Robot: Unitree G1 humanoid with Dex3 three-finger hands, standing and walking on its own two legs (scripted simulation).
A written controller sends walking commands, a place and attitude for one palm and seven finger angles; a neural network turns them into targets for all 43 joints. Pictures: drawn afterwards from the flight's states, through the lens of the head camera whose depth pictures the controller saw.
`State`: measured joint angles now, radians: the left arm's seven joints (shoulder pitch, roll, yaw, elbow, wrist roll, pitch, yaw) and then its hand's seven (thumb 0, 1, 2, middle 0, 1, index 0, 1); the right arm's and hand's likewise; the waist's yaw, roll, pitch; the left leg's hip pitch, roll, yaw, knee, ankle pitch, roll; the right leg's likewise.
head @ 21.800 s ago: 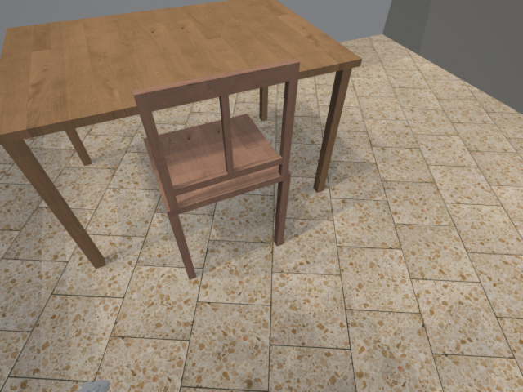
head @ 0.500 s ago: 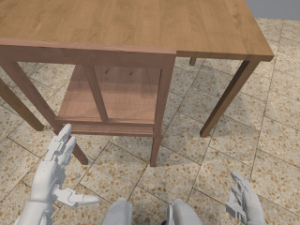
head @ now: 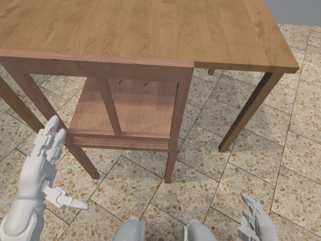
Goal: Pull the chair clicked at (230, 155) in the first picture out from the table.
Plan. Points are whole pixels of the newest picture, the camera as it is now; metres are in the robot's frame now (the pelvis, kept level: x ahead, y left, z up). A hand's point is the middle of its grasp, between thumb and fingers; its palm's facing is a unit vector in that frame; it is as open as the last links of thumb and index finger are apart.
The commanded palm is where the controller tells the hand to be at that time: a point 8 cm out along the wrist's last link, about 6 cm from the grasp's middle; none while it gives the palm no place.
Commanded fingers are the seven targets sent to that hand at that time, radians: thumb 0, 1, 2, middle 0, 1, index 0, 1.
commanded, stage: raise the hand toward the chair's back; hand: left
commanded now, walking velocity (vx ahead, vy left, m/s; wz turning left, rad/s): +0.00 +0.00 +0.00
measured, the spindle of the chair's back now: (111, 109) +0.46 +0.18 +0.00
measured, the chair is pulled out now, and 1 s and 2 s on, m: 0.00 0.00 0.00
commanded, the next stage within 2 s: aim the fingers beside a spindle in 0.40 s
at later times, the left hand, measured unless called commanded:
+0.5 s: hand (83, 177) +0.25 +0.19 +0.05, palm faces +0.02 -1.00 -0.06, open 16.9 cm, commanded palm +0.22 +0.24 +0.06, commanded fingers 0.00 -0.50 0.30 -0.06 -0.08 -0.06 -0.08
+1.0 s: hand (91, 167) +0.27 +0.18 +0.03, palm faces +0.02 -1.00 -0.07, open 16.9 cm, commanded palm +0.25 +0.23 +0.04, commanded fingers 0.00 -0.50 0.30 -0.06 -0.08 -0.06 -0.08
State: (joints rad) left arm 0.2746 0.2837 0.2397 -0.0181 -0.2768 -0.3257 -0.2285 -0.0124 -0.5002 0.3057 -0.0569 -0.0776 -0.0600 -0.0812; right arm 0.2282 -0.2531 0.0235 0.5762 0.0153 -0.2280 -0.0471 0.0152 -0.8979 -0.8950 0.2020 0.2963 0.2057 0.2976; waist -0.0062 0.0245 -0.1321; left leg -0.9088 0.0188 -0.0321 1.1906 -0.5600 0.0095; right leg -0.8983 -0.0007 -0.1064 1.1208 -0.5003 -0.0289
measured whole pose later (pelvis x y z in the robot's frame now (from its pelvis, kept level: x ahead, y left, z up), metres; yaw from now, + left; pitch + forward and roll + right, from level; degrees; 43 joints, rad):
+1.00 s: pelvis -0.01 -0.01 -0.01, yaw -1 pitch +17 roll -1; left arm 0.16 0.25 0.20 0.13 -0.24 -0.35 -0.22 -0.01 -0.50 0.31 -0.06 -0.08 -0.06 -0.08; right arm 0.22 -0.26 0.02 0.59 0.01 -0.23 -0.04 0.02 -0.90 -0.90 0.20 0.30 0.20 0.30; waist -0.02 0.02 -0.15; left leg -0.96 0.02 -0.02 1.22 -0.56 -0.01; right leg -0.98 0.00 -0.09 1.18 -0.51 -0.05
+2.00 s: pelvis -0.01 -0.02 -0.03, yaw +0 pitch +21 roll +0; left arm -0.09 0.21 0.15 0.36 -0.18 -0.40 -0.17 -0.01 -0.50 0.31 -0.06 -0.08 -0.06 -0.08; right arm 0.19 -0.25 0.00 0.63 0.00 -0.18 -0.03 0.01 -0.90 -0.90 0.20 0.30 0.20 0.30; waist -0.02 0.02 -0.16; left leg -1.11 0.02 -0.01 1.31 -0.58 -0.01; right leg -1.13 0.00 -0.08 1.29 -0.53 -0.05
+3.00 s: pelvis -0.02 -0.01 -0.03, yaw -1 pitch +21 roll -1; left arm -0.10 0.22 0.15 0.39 -0.16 -0.39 -0.13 -0.01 -0.50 0.31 -0.06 -0.08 -0.06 -0.08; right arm 0.19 -0.25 0.02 0.61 0.00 -0.15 -0.01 0.01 -0.90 -0.90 0.20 0.30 0.20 0.30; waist -0.02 0.03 -0.17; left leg -1.10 0.01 0.00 1.31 -0.57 0.00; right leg -1.12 -0.01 -0.07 1.28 -0.52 -0.04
